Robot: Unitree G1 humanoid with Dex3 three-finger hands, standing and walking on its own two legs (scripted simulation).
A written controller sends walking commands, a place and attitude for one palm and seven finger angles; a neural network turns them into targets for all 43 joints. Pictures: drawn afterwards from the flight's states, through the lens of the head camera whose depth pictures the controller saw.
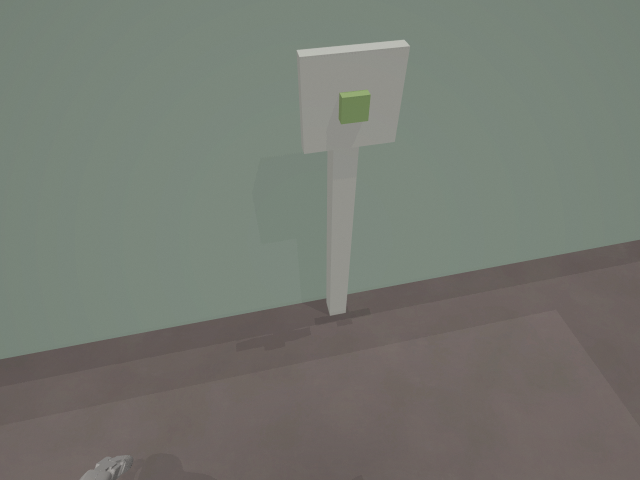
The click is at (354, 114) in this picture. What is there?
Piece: button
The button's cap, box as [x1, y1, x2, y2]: [339, 89, 370, 123]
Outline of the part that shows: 367,89 339,93 339,120 341,123 367,120 370,96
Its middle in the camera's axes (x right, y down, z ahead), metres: +0.06 -0.26 +0.76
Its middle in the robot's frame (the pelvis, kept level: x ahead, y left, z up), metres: +0.76 -0.02 +0.08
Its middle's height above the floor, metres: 0.85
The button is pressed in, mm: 0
